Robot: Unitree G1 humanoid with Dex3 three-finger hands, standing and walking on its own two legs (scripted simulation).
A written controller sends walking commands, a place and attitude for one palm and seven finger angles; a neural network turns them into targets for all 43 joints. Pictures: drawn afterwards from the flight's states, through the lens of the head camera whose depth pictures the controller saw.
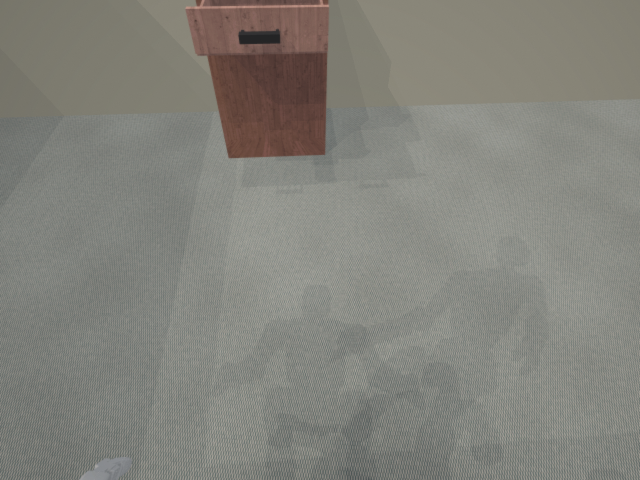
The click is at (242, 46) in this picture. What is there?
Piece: drawer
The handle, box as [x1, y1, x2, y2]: [238, 29, 279, 43]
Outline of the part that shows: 279,31 278,29 276,29 275,31 247,32 241,30 238,35 239,42 278,43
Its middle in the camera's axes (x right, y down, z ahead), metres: -0.20 -0.67 +1.26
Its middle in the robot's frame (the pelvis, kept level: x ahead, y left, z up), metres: +1.39 +0.27 -0.04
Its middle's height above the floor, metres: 0.73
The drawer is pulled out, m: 0.30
